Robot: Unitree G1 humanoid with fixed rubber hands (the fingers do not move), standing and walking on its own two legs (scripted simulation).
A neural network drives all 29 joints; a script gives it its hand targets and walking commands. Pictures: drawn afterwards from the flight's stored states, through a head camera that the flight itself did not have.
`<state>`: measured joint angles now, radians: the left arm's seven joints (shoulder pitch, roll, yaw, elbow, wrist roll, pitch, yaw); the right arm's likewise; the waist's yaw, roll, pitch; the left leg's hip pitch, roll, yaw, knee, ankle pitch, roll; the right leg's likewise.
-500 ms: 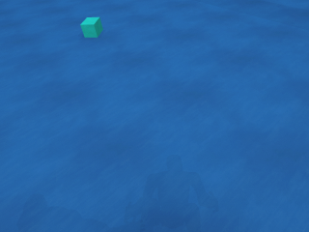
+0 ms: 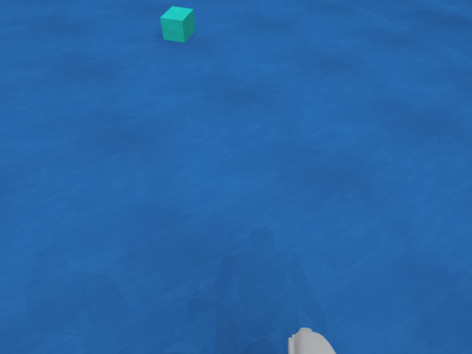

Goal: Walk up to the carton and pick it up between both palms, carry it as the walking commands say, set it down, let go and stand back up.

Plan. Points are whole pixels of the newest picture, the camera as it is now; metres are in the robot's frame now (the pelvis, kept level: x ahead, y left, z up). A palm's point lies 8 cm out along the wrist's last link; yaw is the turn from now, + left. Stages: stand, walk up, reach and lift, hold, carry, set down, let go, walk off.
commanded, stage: walk up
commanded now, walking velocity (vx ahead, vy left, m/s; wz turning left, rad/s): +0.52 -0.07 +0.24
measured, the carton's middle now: (178, 24) +2.86 +0.40 -0.69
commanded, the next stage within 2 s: none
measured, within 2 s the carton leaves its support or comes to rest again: neither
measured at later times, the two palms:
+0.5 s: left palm (137, 287) +0.28 +0.21 -0.12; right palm (384, 278) +0.29 -0.32 -0.15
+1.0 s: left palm (117, 201) +0.51 +0.30 -0.14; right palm (322, 193) +0.49 -0.21 -0.11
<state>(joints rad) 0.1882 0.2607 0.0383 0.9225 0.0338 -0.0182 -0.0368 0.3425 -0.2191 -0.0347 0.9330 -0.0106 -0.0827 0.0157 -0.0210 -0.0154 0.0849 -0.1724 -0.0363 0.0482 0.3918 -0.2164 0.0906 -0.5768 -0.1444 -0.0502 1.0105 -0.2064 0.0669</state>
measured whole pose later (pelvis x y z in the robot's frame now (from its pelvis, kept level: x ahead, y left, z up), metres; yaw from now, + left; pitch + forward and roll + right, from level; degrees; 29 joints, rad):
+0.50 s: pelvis +0.27 -0.06 -0.01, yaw +5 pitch +0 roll +0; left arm 0.27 0.23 0.07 0.96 0.03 -0.07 0.00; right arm 0.33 -0.26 -0.06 0.95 -0.03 -0.03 0.03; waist -0.01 0.06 0.05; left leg -0.49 0.07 -0.01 1.21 -0.27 -0.01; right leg -0.25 -0.07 -0.15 0.50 -0.25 0.00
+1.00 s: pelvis +0.47 +0.05 +0.00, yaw +5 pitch +0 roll -1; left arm 0.23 0.27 0.05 0.96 0.03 -0.02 -0.04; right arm 0.34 -0.22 -0.04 0.98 -0.02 -0.09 0.02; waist -0.03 -0.06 0.06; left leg -0.19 0.06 0.12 0.39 -0.19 0.01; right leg -0.51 -0.12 -0.07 1.06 -0.24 0.03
